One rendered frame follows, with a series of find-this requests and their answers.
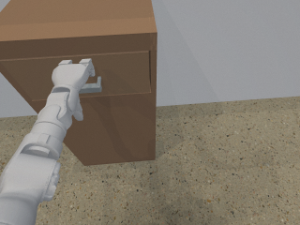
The handle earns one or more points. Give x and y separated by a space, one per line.
92 87

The left robot forearm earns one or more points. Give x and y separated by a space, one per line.
47 134

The drawer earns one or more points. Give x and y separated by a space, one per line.
120 72

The cabinet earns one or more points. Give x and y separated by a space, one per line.
116 128

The robot left upper arm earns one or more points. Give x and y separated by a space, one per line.
30 181

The left robot hand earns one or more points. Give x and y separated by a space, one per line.
76 76

